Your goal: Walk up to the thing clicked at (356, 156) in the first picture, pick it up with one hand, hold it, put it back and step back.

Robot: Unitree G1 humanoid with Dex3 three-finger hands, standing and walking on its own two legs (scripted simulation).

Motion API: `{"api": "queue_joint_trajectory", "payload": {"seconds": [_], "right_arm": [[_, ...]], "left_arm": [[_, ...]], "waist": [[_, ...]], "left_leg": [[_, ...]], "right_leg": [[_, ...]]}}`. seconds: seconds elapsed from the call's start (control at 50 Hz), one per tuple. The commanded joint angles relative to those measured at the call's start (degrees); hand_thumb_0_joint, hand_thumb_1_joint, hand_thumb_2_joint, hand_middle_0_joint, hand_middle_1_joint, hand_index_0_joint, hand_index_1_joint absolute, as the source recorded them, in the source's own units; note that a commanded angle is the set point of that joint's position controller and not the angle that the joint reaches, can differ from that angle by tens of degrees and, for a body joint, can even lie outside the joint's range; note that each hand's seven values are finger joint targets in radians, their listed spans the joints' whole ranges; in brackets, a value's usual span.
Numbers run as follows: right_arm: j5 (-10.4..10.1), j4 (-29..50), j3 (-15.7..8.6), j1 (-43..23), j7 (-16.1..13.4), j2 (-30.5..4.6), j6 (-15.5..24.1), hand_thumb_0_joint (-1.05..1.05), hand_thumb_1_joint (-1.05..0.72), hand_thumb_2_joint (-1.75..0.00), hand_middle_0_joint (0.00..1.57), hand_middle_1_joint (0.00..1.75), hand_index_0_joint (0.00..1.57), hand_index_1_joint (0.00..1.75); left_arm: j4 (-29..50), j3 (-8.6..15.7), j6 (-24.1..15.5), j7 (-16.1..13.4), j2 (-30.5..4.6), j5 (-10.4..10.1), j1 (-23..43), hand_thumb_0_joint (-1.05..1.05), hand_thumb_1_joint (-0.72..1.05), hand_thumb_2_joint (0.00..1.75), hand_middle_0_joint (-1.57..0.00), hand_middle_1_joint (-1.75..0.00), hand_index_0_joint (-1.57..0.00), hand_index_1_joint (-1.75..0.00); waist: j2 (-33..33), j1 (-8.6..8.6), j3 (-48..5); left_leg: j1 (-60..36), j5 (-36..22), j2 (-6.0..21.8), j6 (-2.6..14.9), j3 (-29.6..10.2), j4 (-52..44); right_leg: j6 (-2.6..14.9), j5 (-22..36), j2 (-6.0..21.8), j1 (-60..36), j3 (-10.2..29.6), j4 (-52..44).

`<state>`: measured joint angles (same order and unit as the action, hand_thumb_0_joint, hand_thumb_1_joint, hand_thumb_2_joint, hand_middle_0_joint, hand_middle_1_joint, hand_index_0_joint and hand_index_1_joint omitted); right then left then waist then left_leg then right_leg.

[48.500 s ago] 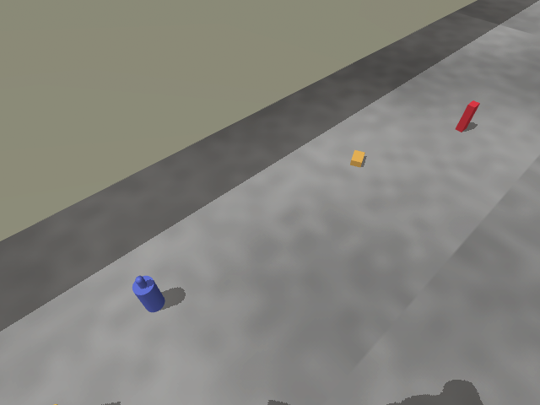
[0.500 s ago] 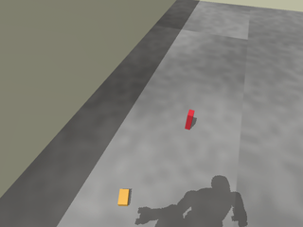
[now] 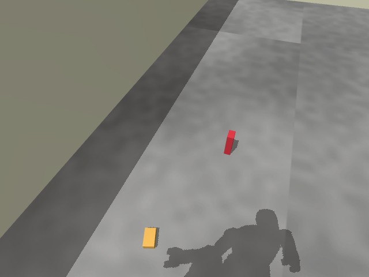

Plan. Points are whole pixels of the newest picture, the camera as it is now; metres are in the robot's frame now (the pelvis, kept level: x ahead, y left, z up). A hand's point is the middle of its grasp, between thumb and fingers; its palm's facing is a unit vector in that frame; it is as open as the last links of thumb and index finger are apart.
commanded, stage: step back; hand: left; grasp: from above
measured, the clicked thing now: (149, 237) +0.41 +0.23 -0.76
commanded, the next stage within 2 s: none
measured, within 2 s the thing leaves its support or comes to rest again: neither
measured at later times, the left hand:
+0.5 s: hand out of the picture +0.07 +0.31 -0.18, palm faces -0.03 -0.93 -0.36, open 7.4 cm
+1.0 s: hand out of the picture -0.15 +0.28 -0.15, palm faces -0.06 -0.91 -0.41, open 7.4 cm
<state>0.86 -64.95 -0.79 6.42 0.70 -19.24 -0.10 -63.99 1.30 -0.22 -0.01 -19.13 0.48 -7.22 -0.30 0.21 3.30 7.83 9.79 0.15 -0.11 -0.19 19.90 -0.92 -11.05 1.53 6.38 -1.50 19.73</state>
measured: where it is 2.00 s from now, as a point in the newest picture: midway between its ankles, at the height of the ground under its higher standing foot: outside the picture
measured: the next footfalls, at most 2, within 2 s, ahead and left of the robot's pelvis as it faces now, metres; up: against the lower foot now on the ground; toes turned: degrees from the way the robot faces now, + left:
right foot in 0.84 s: -0.16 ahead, -0.10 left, +0.00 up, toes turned -4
left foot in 1.24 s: -0.25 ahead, +0.14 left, +0.00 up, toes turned -1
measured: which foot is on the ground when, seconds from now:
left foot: down 0.00-0.90, up 0.92-1.00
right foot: down 0.00-0.38, up 0.40-0.82, down 0.84-1.00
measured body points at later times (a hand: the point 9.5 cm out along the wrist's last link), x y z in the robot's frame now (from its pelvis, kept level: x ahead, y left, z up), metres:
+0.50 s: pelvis -0.08 +0.04 -0.02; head -0.02 +0.07 +0.42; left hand +0.07 +0.36 -0.16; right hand -0.02 -0.28 -0.13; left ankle -0.01 +0.12 -0.75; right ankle -0.06 -0.11 -0.69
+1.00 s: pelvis -0.20 +0.01 -0.01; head -0.18 -0.01 +0.43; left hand -0.14 +0.33 -0.12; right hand -0.12 -0.31 -0.14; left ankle -0.12 +0.14 -0.68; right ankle -0.20 -0.10 -0.75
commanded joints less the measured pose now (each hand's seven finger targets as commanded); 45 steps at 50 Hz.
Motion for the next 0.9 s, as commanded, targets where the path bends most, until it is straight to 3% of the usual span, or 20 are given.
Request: {"api": "queue_joint_trajectory", "payload": {"seconds": [0.0,0.06,0.16,0.24,0.28,0.3,0.32,0.34,0.36,0.4,0.46,0.48,0.6,0.68,0.74,0.78,0.82,0.84,0.86,0.88], "right_arm": [[-1.37,5.22,-3.12,-2.43,-0.99,-14.19,0.12,0.00,-0.90,-0.90,0.20,0.30,0.20,0.30],[-1.33,6.67,-3.69,-1.61,-0.83,-14.15,-0.53,0.00,-0.90,-0.90,0.20,0.30,0.20,0.30],[-1.16,9.21,-4.36,-1.02,-0.65,-14.50,-1.50,0.00,-0.90,-0.90,0.20,0.30,0.20,0.30],[-0.70,10.11,-4.85,1.88,0.01,-13.83,-2.07,0.00,-0.90,-0.90,0.20,0.30,0.20,0.30],[-0.40,9.88,-5.26,6.37,0.44,-14.04,-2.19,0.00,-0.90,-0.90,0.20,0.30,0.20,0.30],[-0.42,10.04,-5.62,7.74,0.66,-14.57,-2.12,0.00,-0.90,-0.90,0.20,0.30,0.20,0.30],[-0.44,10.06,-5.89,9.90,0.67,-15.44,-1.81,0.00,-0.90,-0.90,0.20,0.30,0.20,0.30],[0.11,11.05,-6.33,7.71,0.48,-18.94,-1.23,0.00,-0.90,-0.90,0.20,0.30,0.20,0.30],[0.65,12.16,-7.07,5.17,0.15,-23.03,-0.53,0.00,-0.90,-0.90,0.20,0.30,0.20,0.30],[1.28,13.96,-7.17,0.78,-0.38,-23.13,-0.11,0.00,-0.90,-0.90,0.20,0.30,0.20,0.30],[1.21,16.31,-6.39,-5.00,-1.52,-17.54,0.13,0.00,-0.90,-0.90,0.20,0.30,0.20,0.30],[1.19,16.35,-6.17,-4.20,-1.67,-16.46,0.28,0.00,-0.90,-0.90,0.20,0.30,0.20,0.30],[0.66,16.06,-6.04,3.35,-2.17,-15.57,0.32,0.00,-0.90,-0.90,0.20,0.30,0.20,0.30],[0.74,17.18,-6.26,3.05,-2.04,-17.12,-0.21,0.00,-0.90,-0.90,0.20,0.30,0.20,0.30],[0.99,18.58,-6.68,-0.33,-1.75,-18.67,-0.93,0.00,-0.90,-0.90,0.20,0.30,0.20,0.30],[1.09,18.89,-7.07,-2.13,-1.55,-19.30,-1.50,0.00,-0.90,-0.90,0.20,0.30,0.20,0.30],[0.64,18.82,-6.56,-3.31,-1.34,-18.16,-1.95,0.00,-0.90,-0.90,0.20,0.30,0.20,0.30],[0.16,18.61,-5.95,-2.39,-1.25,-15.92,-2.01,0.00,-0.90,-0.90,0.20,0.30,0.20,0.30],[-0.36,18.91,-5.11,-2.31,-1.37,-12.95,-1.91,0.00,-0.90,-0.90,0.20,0.30,0.20,0.30],[-0.01,18.57,-6.25,-4.37,-2.18,-14.59,-2.11,0.00,-0.90,-0.90,0.20,0.30,0.20,0.30]], "left_arm": [[5.33,4.57,-0.67,-1.61,-15.16,-0.84,1.33,0.00,0.90,0.90,-0.20,-0.30,-0.20,-0.30],[7.74,4.68,-0.07,-1.54,-14.78,-0.74,2.43,0.00,0.90,0.90,-0.20,-0.30,-0.20,-0.30],[10.95,5.10,0.95,-1.33,-16.00,-0.14,3.55,0.00,0.90,0.90,-0.20,-0.30,-0.20,-0.30],[13.98,5.67,1.49,-1.21,-18.06,0.84,7.16,0.00,0.90,0.90,-0.20,-0.30,-0.20,-0.30],[15.88,5.89,1.52,-1.16,-18.76,1.44,10.35,0.00,0.90,0.90,-0.20,-0.30,-0.20,-0.30],[16.52,5.78,1.65,-1.21,-18.61,1.44,11.58,0.00,0.90,0.90,-0.20,-0.30,-0.20,-0.30],[17.29,5.48,1.78,-1.36,-17.60,1.34,12.62,0.00,0.90,0.90,-0.20,-0.30,-0.20,-0.30],[17.40,4.87,2.12,-1.56,-14.42,0.57,10.76,0.00,0.90,0.90,-0.20,-0.30,-0.20,-0.30],[17.01,4.94,2.44,-2.16,-12.94,0.35,8.14,0.00,0.90,0.90,-0.20,-0.30,-0.20,-0.30],[14.89,5.38,3.17,-2.57,-15.43,0.47,2.94,0.00,0.90,0.90,-0.20,-0.30,-0.20,-0.30],[12.52,5.31,3.30,-2.35,-15.62,-0.18,-2.96,0.00,0.90,0.90,-0.20,-0.30,-0.20,-0.30],[12.42,5.44,3.22,-2.18,-15.64,-0.02,-4.06,0.00,0.90,0.90,-0.20,-0.30,-0.20,-0.30],[16.31,5.49,2.05,-1.59,-13.77,0.62,-1.43,0.00,0.90,0.90,-0.20,-0.30,-0.20,-0.30],[16.38,5.59,2.18,-1.24,-13.42,0.37,-3.50,0.00,0.90,0.90,-0.20,-0.30,-0.20,-0.30],[14.12,6.10,2.63,-0.39,-14.09,0.44,-9.84,0.00,0.90,0.90,-0.20,-0.30,-0.20,-0.30],[12.26,6.55,2.76,0.20,-14.00,0.52,-14.44,0.00,0.90,0.90,-0.20,-0.30,-0.20,-0.30],[10.71,7.10,2.50,0.37,-13.62,1.04,-18.29,0.00,0.90,0.90,-0.20,-0.30,-0.20,-0.30],[11.57,7.63,2.30,0.27,-15.22,1.94,-17.27,0.00,0.90,0.90,-0.20,-0.30,-0.20,-0.30],[14.59,8.44,2.08,0.32,-19.05,2.46,-13.02,0.00,0.90,0.90,-0.20,-0.30,-0.20,-0.30],[17.94,9.16,2.33,0.07,-24.51,2.75,-5.52,0.00,0.90,0.90,-0.20,-0.30,-0.20,-0.30]], "waist": [[0.95,0.37,-3.28],[1.31,0.86,-7.78],[2.53,0.56,-8.35],[10.17,1.55,-5.99],[12.13,3.02,-5.66],[11.95,3.89,-5.09],[9.08,5.07,-4.74],[-6.47,4.50,-2.57],[-12.25,2.95,-2.69],[-8.76,1.06,-3.05],[-6.70,-2.84,-3.89],[-6.04,-2.89,-5.39],[-5.38,1.95,-8.01],[-7.71,2.47,-7.61],[-9.15,0.37,-7.63],[-10.25,-0.97,-8.02],[-8.82,-2.58,-7.69],[-2.09,-2.20,-5.66],[11.60,-2.36,-0.13],[17.96,-3.74,4.68]], "left_leg": [[1.13,-18.58,5.67,3.05,-4.99,6.02],[1.55,-15.81,5.34,4.07,-4.91,9.33],[4.75,-7.80,3.29,5.10,-5.29,15.81],[4.54,8.52,-1.75,4.14,-2.02,26.65],[1.64,15.66,-2.19,3.54,-2.04,29.74],[0.31,14.71,-1.33,3.92,-2.84,28.60],[1.59,10.11,2.00,4.81,-6.27,21.76],[7.65,-3.15,11.71,7.63,-20.89,3.52],[8.65,-8.10,16.95,8.41,-32.71,-3.86],[11.71,1.13,18.52,9.37,-34.99,-5.77],[6.95,0.08,13.32,8.51,-19.82,-1.46],[4.48,-0.23,12.25,8.48,-17.63,-0.43],[-8.34,-11.80,14.16,13.35,-14.92,3.79],[-5.43,-6.68,15.86,14.33,-14.95,2.29],[3.68,9.60,15.25,11.41,-13.12,-1.51],[8.41,15.54,14.81,9.76,-12.59,-1.86],[15.09,19.08,12.19,6.09,-10.69,0.34],[20.01,20.91,7.56,2.72,-7.26,7.65],[28.26,22.65,-2.07,-0.52,-3.53,20.84],[21.68,22.82,-5.84,-1.69,-4.99,37.05]], "right_leg": [[4.18,18.39,5.93,2.01,5.08,2.92],[6.07,15.49,6.45,2.52,6.28,5.82],[9.50,11.74,9.01,6.88,9.14,8.48],[13.28,5.78,14.98,15.68,14.50,4.98],[14.17,4.11,17.40,21.00,15.18,5.14],[12.82,0.74,16.37,24.12,14.16,6.60],[9.88,-3.37,12.71,23.23,11.46,12.76],[4.74,-14.35,-0.12,22.52,5.14,27.89],[3.28,-24.27,-8.27,22.82,9.48,36.31],[3.28,-25.42,-8.07,21.26,15.12,45.39],[3.01,-16.11,-6.63,23.25,14.13,49.97],[2.28,-14.49,-6.80,23.27,13.30,50.11],[-1.02,-17.31,-5.42,24.92,11.42,41.88],[-0.84,-18.93,-3.96,20.00,8.81,33.80],[0.63,-15.88,-2.15,10.97,4.23,24.46],[1.82,-13.32,-1.45,5.66,2.38,17.35],[3.72,-8.63,-1.73,-0.73,1.95,9.86],[5.52,-15.51,2.02,0.28,10.21,3.54],[9.66,-26.02,12.57,6.97,28.15,-5.07],[16.82,-34.77,21.72,25.72,36.67,-12.00]]}}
